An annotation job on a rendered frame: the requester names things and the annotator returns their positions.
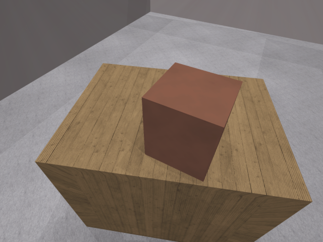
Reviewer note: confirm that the carton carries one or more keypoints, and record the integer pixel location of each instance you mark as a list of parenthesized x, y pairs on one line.
[(184, 115)]

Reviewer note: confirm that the pedestal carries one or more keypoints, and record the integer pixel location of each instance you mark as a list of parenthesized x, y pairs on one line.
[(96, 160)]

